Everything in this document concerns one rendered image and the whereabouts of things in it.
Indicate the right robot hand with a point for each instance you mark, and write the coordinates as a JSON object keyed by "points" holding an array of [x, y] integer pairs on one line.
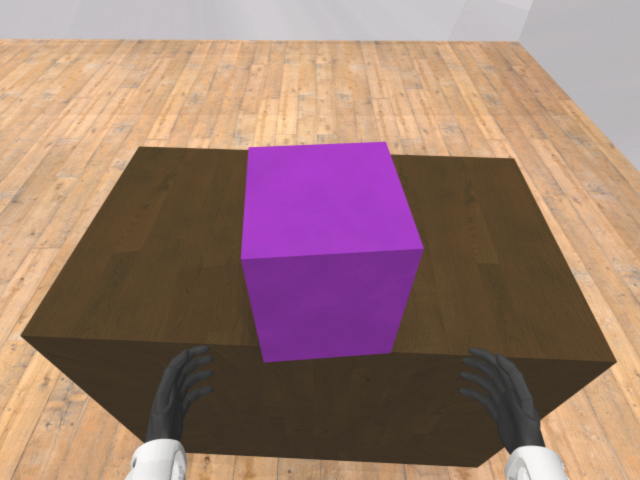
{"points": [[510, 404]]}

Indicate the carton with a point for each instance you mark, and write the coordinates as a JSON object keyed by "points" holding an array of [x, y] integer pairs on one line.
{"points": [[330, 249]]}

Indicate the pedestal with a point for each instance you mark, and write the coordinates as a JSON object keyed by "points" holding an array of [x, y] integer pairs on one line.
{"points": [[159, 271]]}

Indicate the left robot hand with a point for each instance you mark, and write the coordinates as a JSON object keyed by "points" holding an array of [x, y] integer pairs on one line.
{"points": [[172, 401]]}

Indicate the left robot forearm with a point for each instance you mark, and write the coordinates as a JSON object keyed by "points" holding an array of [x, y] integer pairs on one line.
{"points": [[160, 459]]}

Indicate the right robot forearm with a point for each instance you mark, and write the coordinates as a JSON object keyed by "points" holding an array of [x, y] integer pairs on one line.
{"points": [[534, 463]]}

